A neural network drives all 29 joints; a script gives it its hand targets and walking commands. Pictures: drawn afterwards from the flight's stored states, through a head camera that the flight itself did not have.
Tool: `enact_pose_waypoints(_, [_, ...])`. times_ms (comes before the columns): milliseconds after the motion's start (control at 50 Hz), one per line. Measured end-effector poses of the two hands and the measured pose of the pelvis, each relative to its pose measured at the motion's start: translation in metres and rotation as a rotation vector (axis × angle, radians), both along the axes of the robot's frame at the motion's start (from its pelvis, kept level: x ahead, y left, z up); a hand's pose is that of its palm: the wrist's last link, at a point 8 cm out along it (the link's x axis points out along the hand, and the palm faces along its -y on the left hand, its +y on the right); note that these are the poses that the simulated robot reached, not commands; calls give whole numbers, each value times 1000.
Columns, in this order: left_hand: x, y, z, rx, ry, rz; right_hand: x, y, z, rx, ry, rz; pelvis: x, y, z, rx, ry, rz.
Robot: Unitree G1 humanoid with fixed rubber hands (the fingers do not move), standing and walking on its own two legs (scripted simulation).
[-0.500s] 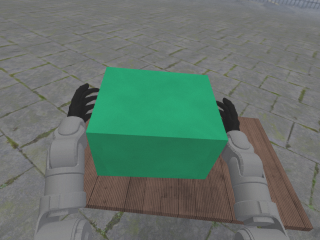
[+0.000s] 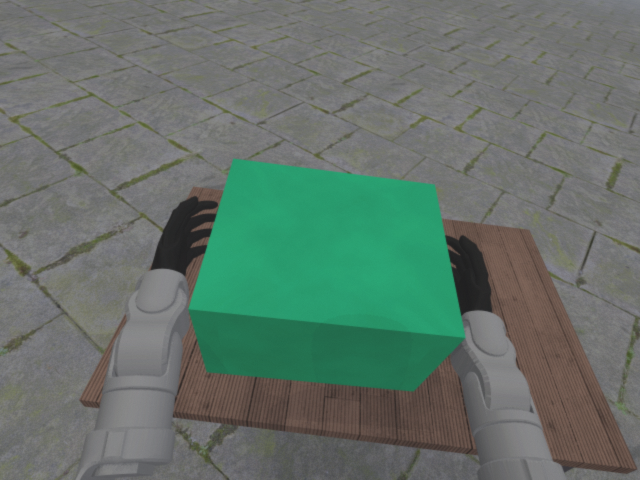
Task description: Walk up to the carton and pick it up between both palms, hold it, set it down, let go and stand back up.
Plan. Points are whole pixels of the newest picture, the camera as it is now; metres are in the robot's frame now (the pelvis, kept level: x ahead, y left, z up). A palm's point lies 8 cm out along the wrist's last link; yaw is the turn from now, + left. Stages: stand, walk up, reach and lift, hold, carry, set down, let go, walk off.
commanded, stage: set down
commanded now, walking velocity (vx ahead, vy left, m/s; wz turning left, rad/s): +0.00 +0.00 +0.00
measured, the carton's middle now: (323, 275) +0.36 -0.01 +0.08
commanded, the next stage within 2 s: none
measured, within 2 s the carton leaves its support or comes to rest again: neither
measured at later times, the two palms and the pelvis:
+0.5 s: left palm (178, 271) +0.36 +0.17 +0.09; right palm (460, 316) +0.31 -0.19 +0.07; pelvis -0.01 +0.01 +0.00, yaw -1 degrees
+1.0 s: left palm (188, 288) +0.37 +0.17 +0.04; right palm (450, 317) +0.33 -0.20 +0.04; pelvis +0.00 +0.00 +0.00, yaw +0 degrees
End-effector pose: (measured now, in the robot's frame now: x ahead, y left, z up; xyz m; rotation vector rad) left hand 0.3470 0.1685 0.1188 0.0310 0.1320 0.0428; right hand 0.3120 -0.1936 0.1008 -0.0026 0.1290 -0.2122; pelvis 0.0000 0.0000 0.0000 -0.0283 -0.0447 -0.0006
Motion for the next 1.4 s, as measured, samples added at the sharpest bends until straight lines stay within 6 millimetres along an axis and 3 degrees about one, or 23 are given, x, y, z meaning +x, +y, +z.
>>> enact_pose_waypoints(140, [1, 6, -2, 2, 12, 10, 5, 5, 3, -21, 13, 11, 1, 3, 0, -1, -6, -4])
enact_pose_waypoints(300, [-1, 12, -10, 8, 35, 12, 3, 11, -11, -13, 34, 13, -1, 9, 0, -2, 0, 2])
enact_pose_waypoints(700, [21, -16, -42, 25, 82, -33, 6, -14, -44, -17, 81, -28, -4, 6, 1, 8, 72, -22])
enact_pose_waypoints(920, [22, -7, -71, 17, 91, -8, 19, -7, -58, -34, 89, 0, 2, -2, 1, 10, 110, -9])
enact_pose_waypoints(1080, [26, 0, -79, 39, 83, -14, 22, 0, -70, -20, 83, -5, 5, 1, 0, 4, 144, 5])
enact_pose_waypoints(1400, [38, -9, -101, 35, 110, -50, 19, -7, -91, -24, 113, -41, 8, 10, -2, 0, 219, -12])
